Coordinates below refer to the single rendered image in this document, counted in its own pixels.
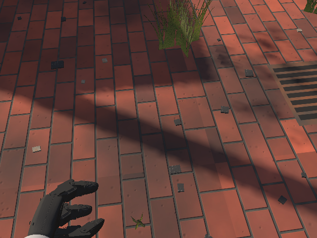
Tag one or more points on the robot left hand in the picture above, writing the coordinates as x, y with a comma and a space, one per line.
53, 212

